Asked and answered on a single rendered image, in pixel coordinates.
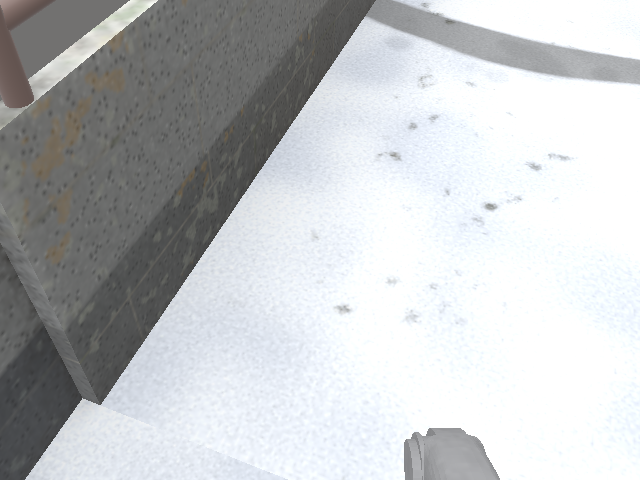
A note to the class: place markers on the robot right thigh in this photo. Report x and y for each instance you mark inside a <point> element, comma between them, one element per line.
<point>446,454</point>

